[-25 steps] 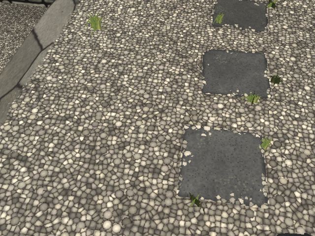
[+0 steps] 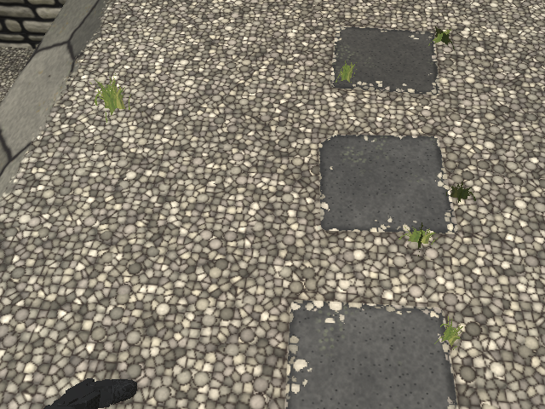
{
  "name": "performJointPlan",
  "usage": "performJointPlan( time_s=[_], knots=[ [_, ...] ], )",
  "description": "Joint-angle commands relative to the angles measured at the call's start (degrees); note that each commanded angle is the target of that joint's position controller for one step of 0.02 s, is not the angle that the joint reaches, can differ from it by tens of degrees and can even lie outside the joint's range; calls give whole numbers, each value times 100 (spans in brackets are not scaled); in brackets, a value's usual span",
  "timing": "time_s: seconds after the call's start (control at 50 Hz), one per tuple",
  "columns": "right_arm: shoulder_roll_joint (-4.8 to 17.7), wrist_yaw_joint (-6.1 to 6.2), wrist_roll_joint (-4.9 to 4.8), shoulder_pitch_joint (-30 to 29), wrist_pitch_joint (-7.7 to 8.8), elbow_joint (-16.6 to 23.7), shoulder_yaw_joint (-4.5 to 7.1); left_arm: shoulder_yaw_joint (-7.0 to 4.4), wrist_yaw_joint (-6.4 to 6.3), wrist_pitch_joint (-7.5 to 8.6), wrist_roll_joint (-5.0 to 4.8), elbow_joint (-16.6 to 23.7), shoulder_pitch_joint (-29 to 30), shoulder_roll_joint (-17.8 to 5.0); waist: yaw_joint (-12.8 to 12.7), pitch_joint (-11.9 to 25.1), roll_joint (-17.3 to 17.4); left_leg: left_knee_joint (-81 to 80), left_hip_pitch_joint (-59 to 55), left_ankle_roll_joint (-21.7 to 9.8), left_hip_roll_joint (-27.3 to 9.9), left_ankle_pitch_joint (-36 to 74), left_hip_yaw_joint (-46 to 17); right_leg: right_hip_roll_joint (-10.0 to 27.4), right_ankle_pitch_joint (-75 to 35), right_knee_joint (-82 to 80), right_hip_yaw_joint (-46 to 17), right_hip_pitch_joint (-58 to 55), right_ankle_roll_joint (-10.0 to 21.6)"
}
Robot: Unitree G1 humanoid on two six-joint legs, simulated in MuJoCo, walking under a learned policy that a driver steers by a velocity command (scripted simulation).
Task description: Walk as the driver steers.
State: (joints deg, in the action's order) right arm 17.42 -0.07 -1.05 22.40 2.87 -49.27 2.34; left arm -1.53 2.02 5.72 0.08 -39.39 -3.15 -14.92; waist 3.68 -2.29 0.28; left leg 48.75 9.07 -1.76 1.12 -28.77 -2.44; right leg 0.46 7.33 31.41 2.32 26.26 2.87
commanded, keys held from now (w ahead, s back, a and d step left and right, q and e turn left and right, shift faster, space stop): w+q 1.00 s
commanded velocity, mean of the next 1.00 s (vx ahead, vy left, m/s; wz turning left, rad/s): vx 0.50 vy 0.00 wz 0.50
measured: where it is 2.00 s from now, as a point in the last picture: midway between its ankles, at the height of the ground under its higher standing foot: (117, 249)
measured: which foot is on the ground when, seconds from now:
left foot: up 0.00-0.46, down 0.48-0.96, up 0.98-1.00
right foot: down 0.00-0.46, up 0.48-0.94, down 0.96-1.00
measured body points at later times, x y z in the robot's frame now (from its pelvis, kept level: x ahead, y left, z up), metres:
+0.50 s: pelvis +0.27 +0.05 -0.01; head +0.31 +0.07 +0.44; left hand +0.24 +0.34 -0.14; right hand +0.53 -0.15 -0.09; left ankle +0.36 +0.15 -0.73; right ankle +0.11 -0.11 -0.70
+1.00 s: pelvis +0.56 +0.12 -0.01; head +0.58 +0.14 +0.44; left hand +0.63 +0.45 -0.07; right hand +0.74 -0.12 -0.11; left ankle +0.37 +0.15 -0.71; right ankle +0.71 +0.07 -0.73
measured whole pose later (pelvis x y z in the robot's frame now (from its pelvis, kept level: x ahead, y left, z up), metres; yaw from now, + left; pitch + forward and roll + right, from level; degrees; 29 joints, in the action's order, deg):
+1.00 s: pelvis +0.56 +0.12 -0.01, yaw +32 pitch +2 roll -2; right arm 17.9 1.2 -1.2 21.9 1.0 -42.2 4.5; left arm -2.5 1.3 7.4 0.5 -39.0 -2.1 -15.6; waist 4.1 -0.5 1.0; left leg 41.9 7.7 -3.6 5.6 -30.2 -13.8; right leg -2.7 5.4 29.5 -1.4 26.1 0.9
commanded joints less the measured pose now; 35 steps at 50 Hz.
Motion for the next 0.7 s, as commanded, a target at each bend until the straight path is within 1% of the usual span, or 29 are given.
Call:
performJointPlan(
  time_s=[0.02, 0.04, 0.06, 0.08, 0.1, 0.12, 0.14, 0.18, 0.24, 0.28, 0.32, 0.34, 0.36, 0.38, 0.4, 0.42, 0.44, 0.46, 0.48, 0.5, 0.52, 0.54, 0.56, 0.58, 0.6, 0.62, 0.64, 0.66, 0.7],
  knots=[
    [824, -20, -185, -348, 244, 646, 151, -318, -101, -32, -33, -114, -1649, -890, -942, 1123, -689, 2384, 3439, -102, -373, 263, -463, 2014, 680, -1383, -2742, -3757, 1038],
    [759, -4, -121, -541, 224, 673, 156, -266, -98, -26, -22, -106, -1294, -723, -773, 708, -447, 2098, 3267, -49, -576, 706, -367, 1758, 352, -1615, -2180, -3031, 918],
    [686, 3, -78, -513, 156, 648, 189, -235, -88, 8, 11, -102, -1053, -590, -587, 422, -527, 1847, 3014, 3, -734, 1050, -384, 1549, 127, -1863, -1720, -2490, 828],
    [564, 0, -84, -339, 72, 590, 185, -235, -83, 51, 54, -126, -913, -547, -432, 358, -651, 1789, 2684, 61, -816, 1278, -388, 1440, -13, -2074, -1408, -2116, 794],
    [420, 0, -87, -228, 0, 544, 167, -253, -79, 100, 66, -172, -856, -543, -356, 312, -627, 1790, 2543, 117, -824, 1397, -354, 1401, -276, -2222, -1154, -1883, 828],
    [338, 9, -87, -221, -60, 556, 162, -272, -80, 141, 71, -228, -811, -579, -289, 214, -566, 1736, 2579, 169, -840, 1512, -372, 1394, -556, -2328, -886, -1733, 850],
    [314, 27, -72, -301, -100, 601, 166, -296, -87, 170, 84, -282, -797, -631, -269, 121, -515, 1617, 2690, 212, -849, 1695, -407, 1382, -777, -2402, -661, -1662, 853],
    [293, 36, -37, -558, -113, 718, 170, -326, -126, 181, 99, -392, -847, -701, -307, -6, -432, 1099, 2961, 271, -842, 2203, -463, 1330, -1102, -2461, -258, -1754, 839],
    [177, -71, -17, -1055, -43, 879, 124, -352, -196, 137, 74, -471, -883, -832, -467, -101, -354, -104, 2824, 231, -785, 3111, -176, 1171, -1216, -2510, 312, -1894, 694],
    [75, -157, -2, -1516, -20, 1053, 74, -388, -235, 91, 38, -563, -1090, -958, -670, -220, -246, -648, 2820, 169, -752, 3332, 74, 1284, -1229, -2522, 481, -2128, 678],
    [69, -227, -9, -1837, -22, 1235, 62, -428, -253, 8, -18, -673, -1299, -1049, -784, -321, -186, -985, 3017, 72, -735, 3215, 170, 1451, -1353, -2402, 573, -2595, 661],
    [91, -260, -11, -1952, -26, 1325, 67, -447, -258, -42, -52, -716, -1366, -1084, -802, -350, -187, -1102, 3118, 8, -719, 3066, 217, 1530, -1479, -2298, 612, -2846, 633],
    [122, -293, -11, -2031, -31, 1409, 79, -467, -264, -94, -84, -746, -1398, -1122, -787, -357, -206, -1187, 3170, -66, -685, 2859, 281, 1602, -1706, -2159, 654, -3068, 591],
    [164, -323, -11, -2051, -37, 1477, 100, -486, -274, -145, -109, -756, -1383, -1169, -732, -322, -244, -1255, 3104, -154, -609, 2613, 382, 1647, -2157, -1962, 720, -3232, 535],
    [236, -341, -10, -1974, -52, 1519, 139, -509, -291, -190, -124, -741, -1320, -1245, -622, -203, -324, -1286, 2850, -260, -458, 2333, 537, 1649, -3004, -1655, 809, -3327, 468],
    [347, -345, -7, -1777, -76, 1522, 201, -538, -315, -234, -141, -715, -1268, -1333, -469, 11, -443, -1247, 2457, -378, -252, 2022, 721, 1630, -3973, -1210, 882, -3396, 402],
    [520, -335, -17, -1289, -101, 1439, 304, -555, -336, -286, -149, -688, -1211, -1390, -171, 326, -500, -1251, 1798, -521, -14, 1796, 863, 1561, -4682, -450, 957, -3339, 327],
    [785, -279, -35, -432, -117, 1235, 470, -534, -352, -320, -168, -655, -1116, -1359, 324, 773, -391, -1590, 551, -724, 244, 2044, 898, 1347, -4638, 723, 1100, -2883, 156],
    [1251, -152, -52, 439, -182, 1037, 664, -433, -363, -279, -53, -561, -1233, -1123, 659, 1293, 220, -1748, -1184, -1037, -274, 2105, -147, 1070, -2882, 2455, 1099, -1510, -104],
    [1809, -125, -79, 167, -129, 1105, 716, -167, -260, -118, 125, -254, -1825, -264, -138, 1765, 1641, -2325, -2969, -2140, -1678, 1108, -3447, -184, 2522, 4413, 476, 1073, -447],
    [1311, -159, -39, 297, -38, 1284, 570, -221, -169, 110, -77, -204, -1208, -747, 316, 2320, 908, -3137, -3213, -2253, -1981, 457, -4521, -202, 2718, 4943, -785, 1706, -346],
    [1025, -173, 15, 86, 42, 1242, 484, -290, -126, 223, -276, -14, -667, -1009, 357, 1475, 606, -3276, -2653, -1947, -1857, 868, -3722, 60, 2138, 4791, -799, 2109, -211],
    [900, -171, -1, -258, 82, 1268, 444, -261, -159, 282, -210, 8, -593, -935, 90, 977, 105, -3247, -1820, -1747, -1614, 1501, -3033, 316, 1620, 4286, -768, 1921, -156],
    [730, -161, 3, -622, 86, 1333, 393, -289, -204, 281, -46, -48, -602, -948, -141, 671, -50, -3278, -1081, -1611, -1386, 2206, -2486, 483, 1345, 3786, -746, 1559, -201],
    [622, -134, 76, -815, 94, 1431, 345, -324, -207, 224, 12, -67, -733, -987, -332, 609, 94, -3381, -614, -1578, -1244, 2725, -2196, 592, 1141, 3558, -795, 1159, -247],
    [614, -117, 87, -883, 96, 1472, 341, -335, -202, 155, 39, -59, -809, -966, -415, 571, 142, -3486, -357, -1589, -1155, 3019, -2064, 603, 1049, 3361, -773, 969, -327],
    [649, -90, 63, -878, 107, 1462, 351, -324, -203, 96, 69, -59, -853, -885, -458, 532, 136, -3542, -153, -1612, -1100, 3341, -1878, 595, 973, 3145, -700, 897, -428],
    [705, -56, 48, -816, 116, 1430, 365, -302, -211, 43, 92, -43, -810, -802, -464, 470, 113, -3579, 50, -1609, -1039, 3563, -1690, 572, 841, 2893, -636, 869, -524],
    [845, 26, 26, -647, 103, 1355, 403, -252, -228, -8, 106, 93, -430, -672, -364, 303, 129, -3609, 274, -1510, -868, 3670, -1408, 475, 257, 2163, -554, 962, -691]
  ],
)
Keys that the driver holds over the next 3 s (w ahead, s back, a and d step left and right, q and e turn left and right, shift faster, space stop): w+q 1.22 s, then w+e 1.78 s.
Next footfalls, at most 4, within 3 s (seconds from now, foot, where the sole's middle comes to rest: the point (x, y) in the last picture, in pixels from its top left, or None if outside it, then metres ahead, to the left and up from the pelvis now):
0.48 left None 0.40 0.16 -0.76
0.96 right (236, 298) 0.74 0.09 -0.76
1.46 left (91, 297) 0.77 0.48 -0.76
2.00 right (130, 191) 1.14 0.42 -0.76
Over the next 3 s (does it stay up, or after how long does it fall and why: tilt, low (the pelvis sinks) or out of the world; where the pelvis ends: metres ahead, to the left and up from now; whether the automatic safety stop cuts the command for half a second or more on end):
stays up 1.44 0.51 -0.01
